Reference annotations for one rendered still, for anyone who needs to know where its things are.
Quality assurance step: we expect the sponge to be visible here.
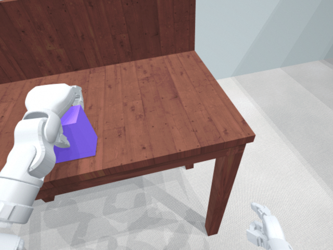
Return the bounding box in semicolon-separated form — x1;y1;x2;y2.
54;105;97;163

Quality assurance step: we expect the robot left upper arm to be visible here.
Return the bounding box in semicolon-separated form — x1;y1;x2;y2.
0;233;24;250

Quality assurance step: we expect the robot right hand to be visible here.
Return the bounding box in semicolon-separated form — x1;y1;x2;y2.
246;202;286;249

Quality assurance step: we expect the robot left forearm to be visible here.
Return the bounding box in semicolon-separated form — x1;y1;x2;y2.
0;108;61;228

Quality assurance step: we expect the robot left hand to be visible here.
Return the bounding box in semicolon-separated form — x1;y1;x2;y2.
25;83;84;148

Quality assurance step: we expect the robot right forearm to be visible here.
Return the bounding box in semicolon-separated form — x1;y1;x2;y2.
266;239;293;250

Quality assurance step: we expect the table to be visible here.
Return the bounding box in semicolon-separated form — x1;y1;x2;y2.
0;0;255;236

